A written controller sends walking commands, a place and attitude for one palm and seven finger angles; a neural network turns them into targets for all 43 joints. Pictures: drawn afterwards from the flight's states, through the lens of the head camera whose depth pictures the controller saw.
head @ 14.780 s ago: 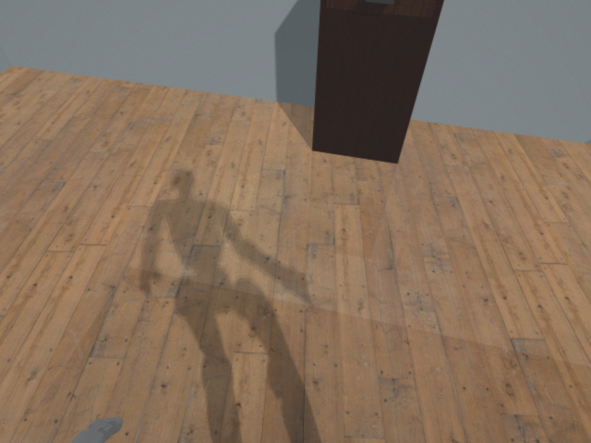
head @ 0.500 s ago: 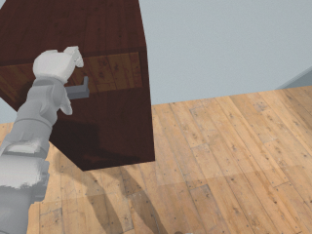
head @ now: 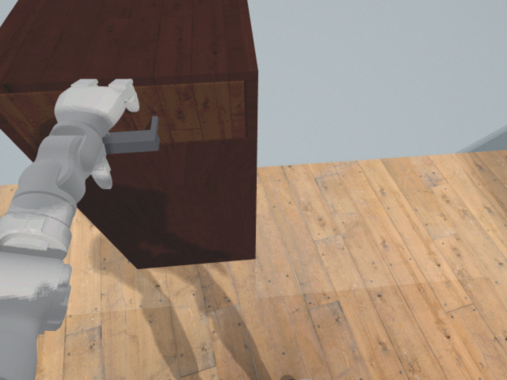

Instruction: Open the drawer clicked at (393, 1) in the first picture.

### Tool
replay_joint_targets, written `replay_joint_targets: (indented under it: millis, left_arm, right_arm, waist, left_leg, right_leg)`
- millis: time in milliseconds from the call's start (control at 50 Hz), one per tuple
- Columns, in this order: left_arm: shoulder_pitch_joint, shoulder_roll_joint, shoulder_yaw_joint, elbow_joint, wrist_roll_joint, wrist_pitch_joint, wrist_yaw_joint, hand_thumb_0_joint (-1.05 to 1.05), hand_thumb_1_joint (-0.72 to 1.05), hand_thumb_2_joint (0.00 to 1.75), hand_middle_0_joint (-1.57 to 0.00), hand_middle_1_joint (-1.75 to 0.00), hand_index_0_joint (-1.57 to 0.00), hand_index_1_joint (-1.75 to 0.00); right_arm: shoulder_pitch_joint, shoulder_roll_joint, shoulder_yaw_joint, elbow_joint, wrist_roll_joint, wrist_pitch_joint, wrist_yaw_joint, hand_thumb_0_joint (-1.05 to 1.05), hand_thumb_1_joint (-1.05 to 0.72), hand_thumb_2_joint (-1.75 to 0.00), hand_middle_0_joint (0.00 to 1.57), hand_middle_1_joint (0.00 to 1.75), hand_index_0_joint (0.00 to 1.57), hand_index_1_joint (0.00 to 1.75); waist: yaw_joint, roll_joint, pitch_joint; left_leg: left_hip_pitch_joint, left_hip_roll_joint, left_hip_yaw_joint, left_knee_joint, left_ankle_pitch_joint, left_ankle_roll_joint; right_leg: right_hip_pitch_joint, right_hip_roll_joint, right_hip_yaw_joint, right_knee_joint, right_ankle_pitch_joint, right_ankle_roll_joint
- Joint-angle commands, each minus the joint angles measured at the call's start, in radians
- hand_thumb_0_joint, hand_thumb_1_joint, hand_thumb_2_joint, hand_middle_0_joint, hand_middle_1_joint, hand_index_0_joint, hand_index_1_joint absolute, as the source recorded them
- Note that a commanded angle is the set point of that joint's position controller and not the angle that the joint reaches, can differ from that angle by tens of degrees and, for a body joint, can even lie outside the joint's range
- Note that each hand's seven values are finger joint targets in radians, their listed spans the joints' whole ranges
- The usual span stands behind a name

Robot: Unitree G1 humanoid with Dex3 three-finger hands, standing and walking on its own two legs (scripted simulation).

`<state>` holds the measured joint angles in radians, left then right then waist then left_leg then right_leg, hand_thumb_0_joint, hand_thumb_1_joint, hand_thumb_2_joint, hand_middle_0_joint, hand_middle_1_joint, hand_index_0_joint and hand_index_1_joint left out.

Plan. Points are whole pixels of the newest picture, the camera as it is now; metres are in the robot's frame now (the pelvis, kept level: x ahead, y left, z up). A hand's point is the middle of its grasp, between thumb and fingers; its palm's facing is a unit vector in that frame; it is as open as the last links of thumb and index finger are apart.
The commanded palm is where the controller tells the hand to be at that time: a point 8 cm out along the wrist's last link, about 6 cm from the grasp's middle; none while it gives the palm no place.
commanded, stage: move the hooked fingers above the handle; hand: left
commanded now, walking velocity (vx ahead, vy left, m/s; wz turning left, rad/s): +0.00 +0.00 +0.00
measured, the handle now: (128, 132) +0.53 +0.24 +0.05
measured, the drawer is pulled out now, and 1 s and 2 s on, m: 0.00 0.00 0.00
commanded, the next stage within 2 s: none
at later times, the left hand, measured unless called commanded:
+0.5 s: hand (88, 129) +0.47 +0.26 +0.11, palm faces -0.05 +0.03 -1.00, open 13.7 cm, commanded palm +0.45 +0.25 +0.17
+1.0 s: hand (99, 128) +0.47 +0.25 +0.11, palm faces -0.05 +0.01 -1.00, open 13.8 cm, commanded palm +0.45 +0.25 +0.17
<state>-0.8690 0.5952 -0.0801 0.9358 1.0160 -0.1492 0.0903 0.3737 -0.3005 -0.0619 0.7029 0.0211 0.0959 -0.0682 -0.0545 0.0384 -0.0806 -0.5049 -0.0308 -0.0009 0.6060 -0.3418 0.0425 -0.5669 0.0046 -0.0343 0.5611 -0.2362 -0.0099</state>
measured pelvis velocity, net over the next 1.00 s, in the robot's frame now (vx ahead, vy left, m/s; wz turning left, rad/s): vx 0.01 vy -0.01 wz -0.04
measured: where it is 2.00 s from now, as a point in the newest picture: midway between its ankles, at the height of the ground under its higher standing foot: outside the picture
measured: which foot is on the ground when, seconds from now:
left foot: down 0.00-1.00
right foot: down 0.00-1.00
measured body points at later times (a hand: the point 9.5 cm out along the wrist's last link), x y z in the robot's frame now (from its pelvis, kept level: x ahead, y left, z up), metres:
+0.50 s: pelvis +0.01 +0.00 +0.00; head +0.07 -0.02 +0.45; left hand +0.47 +0.26 +0.17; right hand +0.07 -0.26 -0.13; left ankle -0.04 +0.09 -0.73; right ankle +0.01 -0.12 -0.73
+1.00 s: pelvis +0.01 -0.01 +0.01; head +0.06 -0.04 +0.45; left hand +0.47 +0.24 +0.17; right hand +0.07 -0.27 -0.14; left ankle -0.04 +0.09 -0.73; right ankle +0.01 -0.12 -0.73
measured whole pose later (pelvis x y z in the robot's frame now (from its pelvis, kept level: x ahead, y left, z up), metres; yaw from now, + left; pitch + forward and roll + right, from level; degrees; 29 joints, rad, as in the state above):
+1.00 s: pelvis +0.01 -0.01 +0.01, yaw -2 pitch +11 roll +0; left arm -0.78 0.56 0.00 0.91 1.02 -0.02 0.09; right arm 0.30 -0.27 -0.02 0.67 0.03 0.14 -0.04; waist -0.04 0.08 -0.10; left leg -0.40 -0.02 0.04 0.54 -0.33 0.04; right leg -0.50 0.02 0.00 0.53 -0.23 -0.01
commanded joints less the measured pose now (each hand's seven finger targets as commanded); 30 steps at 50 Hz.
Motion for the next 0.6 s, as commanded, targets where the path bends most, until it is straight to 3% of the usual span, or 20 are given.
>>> replay_joint_targets:
  millis: [0,20,40,60,120,140,180,200,220,280,320,400,460,500,520,580]
  left_arm:
    - [-0.584,0.295,0.152,-0.217,-0.007,-0.004,0.097,0.00,-0.50,0.30,-0.30,-1.20,-0.30,-1.20]
    - [-0.590,0.289,0.144,-0.194,0.003,0.013,0.114,0.00,-0.50,0.30,-0.30,-1.20,-0.30,-1.20]
    - [-0.555,0.327,0.186,-0.163,0.018,0.035,0.130,0.00,-0.50,0.30,-0.30,-1.20,-0.30,-1.20]
    - [-0.550,0.301,0.163,-0.159,0.027,0.060,0.138,0.00,-0.50,0.30,-0.30,-1.20,-0.30,-1.20]
    - [-0.502,0.350,0.205,-0.145,0.030,0.098,0.148,0.00,-0.50,0.30,-0.30,-1.20,-0.30,-1.20]
    - [-0.516,0.342,0.193,-0.155,0.030,0.105,0.146,0.00,-0.50,0.30,-0.30,-1.20,-0.30,-1.20]
    - [-0.499,0.354,0.205,-0.169,0.030,0.111,0.139,0.00,-0.50,0.30,-0.30,-1.20,-0.30,-1.20]
    - [-0.478,0.391,0.237,-0.167,0.029,0.108,0.134,0.00,-0.50,0.30,-0.30,-1.20,-0.30,-1.20]
    - [-0.467,0.389,0.228,-0.157,0.033,0.113,0.130,0.00,-0.50,0.30,-0.30,-1.20,-0.30,-1.20]
    - [-0.439,0.381,0.222,-0.149,0.039,0.113,0.112,0.00,-0.50,0.30,-0.30,-1.20,-0.30,-1.20]
    - [-0.396,0.369,0.219,-0.157,0.034,0.101,0.091,0.00,-0.50,0.30,-0.30,-1.20,-0.30,-1.20]
    - [-0.363,0.212,0.100,-0.182,0.011,0.085,0.037,0.00,-0.50,0.30,-0.30,-1.20,-0.30,-1.20]
    - [-0.364,0.139,0.034,-0.199,-0.008,0.072,0.001,0.00,-0.50,0.30,-0.30,-1.20,-0.30,-1.20]
    - [-0.416,0.117,0.014,-0.264,-0.024,0.039,-0.008,0.00,-0.50,0.30,-0.30,-1.20,-0.30,-1.20]
    - [-0.433,0.160,0.054,-0.301,-0.025,0.022,-0.002,0.00,-0.50,0.30,-0.30,-1.20,-0.30,-1.20]
    - [-0.480,0.201,0.092,-0.334,-0.014,-0.007,0.033,0.00,-0.50,0.30,-0.30,-1.20,-0.30,-1.20]
  right_arm:
    - [0.069,-0.131,-0.034,-0.064,-0.006,-0.022,0.004,0.00,-0.90,-0.90,0.20,0.30,0.20,0.30]
    - [0.063,-0.123,-0.028,-0.065,-0.004,-0.022,0.010,0.00,-0.90,-0.90,0.20,0.30,0.20,0.30]
    - [0.062,-0.122,-0.027,-0.063,-0.006,-0.021,0.014,0.00,-0.90,-0.90,0.20,0.30,0.20,0.30]
    - [0.049,-0.121,-0.024,-0.069,-0.008,-0.019,0.021,0.00,-0.90,-0.90,0.20,0.30,0.20,0.30]
    - [0.035,-0.122,-0.022,-0.083,-0.006,-0.011,0.024,0.00,-0.90,-0.90,0.20,0.30,0.20,0.30]
    - [0.028,-0.122,-0.022,-0.086,-0.004,-0.009,0.023,0.00,-0.90,-0.90,0.20,0.30,0.20,0.30]
    - [0.015,-0.119,-0.021,-0.098,-0.004,-0.007,0.022,0.00,-0.90,-0.90,0.20,0.30,0.20,0.30]
    - [0.008,-0.120,-0.018,-0.105,-0.003,-0.003,0.018,0.00,-0.90,-0.90,0.20,0.30,0.20,0.30]
    - [-0.004,-0.117,-0.014,-0.110,-0.002,0.000,0.017,0.00,-0.90,-0.90,0.20,0.30,0.20,0.30]
    - [-0.014,-0.115,-0.011,-0.120,0.001,-0.001,0.010,0.00,-0.90,-0.90,0.20,0.30,0.20,0.30]
    - [-0.016,-0.113,-0.014,-0.132,0.000,0.000,0.007,0.00,-0.90,-0.90,0.20,0.30,0.20,0.30]
    - [-0.010,-0.116,-0.021,-0.140,0.005,-0.003,0.012,0.00,-0.90,-0.90,0.20,0.30,0.20,0.30]
    - [-0.011,-0.118,-0.025,-0.137,0.010,-0.001,0.009,0.00,-0.90,-0.90,0.20,0.30,0.20,0.30]
    - [-0.011,-0.117,-0.027,-0.133,0.008,-0.004,0.007,0.00,-0.90,-0.90,0.20,0.30,0.20,0.30]
    - [-0.008,-0.115,-0.030,-0.128,0.008,-0.005,0.006,0.00,-0.90,-0.90,0.20,0.30,0.20,0.30]
    - [-0.005,-0.107,-0.031,-0.117,-0.001,-0.006,0.006,0.00,-0.90,-0.90,0.20,0.30,0.20,0.30]
  waist:
    - [-0.033,0.076,-0.404]
    - [-0.028,0.094,-0.399]
    - [-0.009,0.082,-0.407]
    - [-0.010,0.101,-0.402]
    - [0.005,0.022,-0.429]
    - [-0.001,0.011,-0.423]
    - [0.012,0.004,-0.444]
    - [0.021,-0.021,-0.456]
    - [0.025,-0.002,-0.441]
    - [0.025,-0.033,-0.411]
    - [0.034,-0.021,-0.443]
    - [-0.001,-0.033,-0.389]
    - [-0.019,-0.055,-0.327]
    - [-0.031,-0.045,-0.322]
    - [-0.016,-0.025,-0.358]
    - [-0.011,0.039,-0.382]
  left_leg:
    - [0.201,0.012,-0.025,-0.044,0.434,-0.012]
    - [0.184,0.010,-0.026,-0.044,0.444,-0.015]
    - [0.167,0.011,-0.025,-0.043,0.474,-0.019]
    - [0.167,0.013,-0.019,-0.042,0.501,-0.023]
    - [0.135,0.011,-0.002,-0.049,0.498,-0.013]
    - [0.128,0.011,0.001,-0.053,0.487,-0.012]
    - [0.136,0.011,0.006,-0.061,0.488,-0.009]
    - [0.125,0.009,0.006,-0.063,0.491,-0.007]
    - [0.115,0.008,0.011,-0.071,0.470,-0.006]
    - [0.108,0.012,0.016,-0.083,0.438,-0.003]
    - [0.137,0.013,0.019,-0.080,0.473,-0.001]
    - [0.195,0.023,0.011,-0.072,0.503,0.002]
    - [0.194,0.016,0.008,-0.077,0.404,0.007]
    - [0.210,0.012,-0.001,-0.076,0.388,0.009]
    - [0.221,0.010,-0.007,-0.071,0.402,0.008]
    - [0.234,0.003,-0.014,-0.057,0.439,-0.001]
  right_leg:
    - [0.190,0.030,0.017,-0.015,0.205,-0.037]
    - [0.192,0.030,0.015,-0.004,0.213,-0.038]
    - [0.214,0.032,0.010,0.009,0.235,-0.042]
    - [0.214,0.031,0.006,0.013,0.253,-0.041]
    - [0.302,0.027,0.013,0.008,0.305,-0.033]
    - [0.306,0.027,0.013,0.007,0.311,-0.031]
    - [0.337,0.023,0.016,0.005,0.324,-0.029]
    - [0.369,0.022,0.018,0.003,0.331,-0.028]
    - [0.371,0.020,0.022,0.002,0.327,-0.027]
    - [0.372,0.019,0.019,-0.007,0.314,-0.024]
    - [0.387,0.017,0.022,-0.006,0.334,-0.023]
    - [0.313,0.020,0.016,-0.028,0.308,-0.021]
    - [0.266,0.020,0.018,-0.047,0.251,-0.019]
    - [0.256,0.018,0.022,-0.055,0.232,-0.023]
    - [0.267,0.020,0.027,-0.046,0.240,-0.026]
    - [0.255,0.022,0.023,-0.025,0.248,-0.033]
